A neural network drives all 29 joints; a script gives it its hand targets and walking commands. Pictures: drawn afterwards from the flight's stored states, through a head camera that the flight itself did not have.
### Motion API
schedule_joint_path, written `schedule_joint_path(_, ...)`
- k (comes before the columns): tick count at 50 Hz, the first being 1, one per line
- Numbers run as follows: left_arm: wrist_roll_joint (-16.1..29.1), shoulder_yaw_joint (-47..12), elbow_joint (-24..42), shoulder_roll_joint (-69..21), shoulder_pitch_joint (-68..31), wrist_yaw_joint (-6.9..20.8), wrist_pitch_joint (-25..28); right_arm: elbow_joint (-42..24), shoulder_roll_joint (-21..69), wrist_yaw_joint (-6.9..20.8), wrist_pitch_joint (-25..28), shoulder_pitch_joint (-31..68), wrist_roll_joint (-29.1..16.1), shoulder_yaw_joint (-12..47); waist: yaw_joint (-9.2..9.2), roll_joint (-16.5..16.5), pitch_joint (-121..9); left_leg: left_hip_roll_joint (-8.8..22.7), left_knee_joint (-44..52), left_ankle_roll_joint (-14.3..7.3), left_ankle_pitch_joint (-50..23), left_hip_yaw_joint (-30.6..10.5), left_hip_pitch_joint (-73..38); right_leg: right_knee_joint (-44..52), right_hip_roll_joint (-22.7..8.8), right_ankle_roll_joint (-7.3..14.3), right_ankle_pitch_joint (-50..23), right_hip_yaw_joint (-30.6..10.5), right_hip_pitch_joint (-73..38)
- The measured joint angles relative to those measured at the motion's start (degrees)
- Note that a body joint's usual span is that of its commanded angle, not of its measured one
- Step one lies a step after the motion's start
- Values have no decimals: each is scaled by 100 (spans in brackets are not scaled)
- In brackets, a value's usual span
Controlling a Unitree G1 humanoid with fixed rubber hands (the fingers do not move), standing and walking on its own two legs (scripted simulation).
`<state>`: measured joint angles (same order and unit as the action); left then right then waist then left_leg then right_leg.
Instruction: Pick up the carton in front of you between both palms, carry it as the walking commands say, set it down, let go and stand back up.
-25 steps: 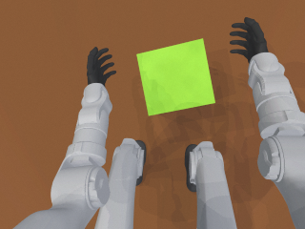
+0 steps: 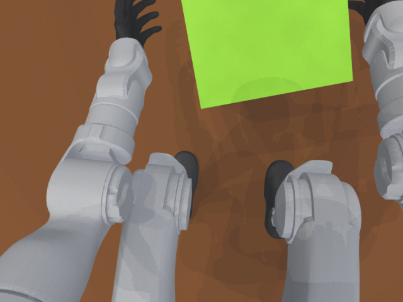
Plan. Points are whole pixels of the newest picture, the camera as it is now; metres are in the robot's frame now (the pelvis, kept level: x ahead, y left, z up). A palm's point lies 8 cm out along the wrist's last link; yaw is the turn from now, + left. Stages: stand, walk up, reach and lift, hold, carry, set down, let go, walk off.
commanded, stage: reach and lift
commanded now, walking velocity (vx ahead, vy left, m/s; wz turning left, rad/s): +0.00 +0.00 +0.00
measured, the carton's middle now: (257, 41) +0.51 -0.06 -0.26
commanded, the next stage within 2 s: none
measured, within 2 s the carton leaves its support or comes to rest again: leaves its support in 0.78 s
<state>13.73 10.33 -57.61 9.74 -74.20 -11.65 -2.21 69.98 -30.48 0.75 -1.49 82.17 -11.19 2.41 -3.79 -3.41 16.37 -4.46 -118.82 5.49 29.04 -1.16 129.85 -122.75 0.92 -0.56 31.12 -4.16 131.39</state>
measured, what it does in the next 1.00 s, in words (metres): stands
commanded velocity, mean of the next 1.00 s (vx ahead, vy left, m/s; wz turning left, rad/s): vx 0.00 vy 0.00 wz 0.00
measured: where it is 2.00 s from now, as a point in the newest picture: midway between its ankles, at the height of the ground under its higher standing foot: (227, 205)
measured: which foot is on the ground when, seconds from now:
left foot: down 0.00-1.00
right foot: down 0.00-1.00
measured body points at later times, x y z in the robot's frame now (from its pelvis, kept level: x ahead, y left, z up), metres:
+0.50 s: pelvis +0.00 +0.00 +0.00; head +0.37 -0.06 +0.25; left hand +0.53 +0.12 -0.18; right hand +0.56 -0.21 -0.19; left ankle +0.13 +0.13 -0.35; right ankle +0.11 -0.12 -0.35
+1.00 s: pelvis +0.01 +0.00 +0.00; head +0.33 -0.07 +0.30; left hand +0.52 +0.10 -0.13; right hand +0.55 -0.20 -0.14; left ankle +0.13 +0.14 -0.35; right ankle +0.11 -0.12 -0.35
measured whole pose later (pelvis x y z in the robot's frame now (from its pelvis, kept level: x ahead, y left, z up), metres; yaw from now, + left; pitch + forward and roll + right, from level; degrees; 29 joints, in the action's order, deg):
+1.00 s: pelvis +0.01 +0.00 +0.00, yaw -2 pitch +40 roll +4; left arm 6.6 22.9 -42.1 0.4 -63.8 -13.1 -8.3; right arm 56.9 -18.2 -3.3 -12.6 76.1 -3.2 0.2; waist -2.0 -4.5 7.4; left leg -6.9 -120.7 8.0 31.6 -4.1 129.2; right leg -123.5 3.4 -0.8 31.7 -3.4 131.4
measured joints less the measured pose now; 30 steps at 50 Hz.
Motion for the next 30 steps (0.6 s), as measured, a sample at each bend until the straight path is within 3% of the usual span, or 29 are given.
schedule_joint_path(10, 405, -218, -313, 157, -105, 32, 175, -142, 66, -112, 67, 22, -74, 290, 39, -140, 208, -49, -216, 56, 86, -18, -14, -250, -68, 57, 119, 31, -12)
schedule_joint_path(26, -104, 77, -401, -336, -241, 35, 290, 217, 361, -103, 83, 338, 55, 389, 76, -79, 36, -22, -41, 33, 105, -24, -123, -53, -46, 59, 104, 36, -109)
schedule_joint_path(30, -498, 659, -493, -526, -429, -147, 237, 446, 520, -212, -58, 577, 240, 378, 104, -76, -20, -13, -58, 46, 109, -43, -67, -48, 20, 48, 57, 32, -24)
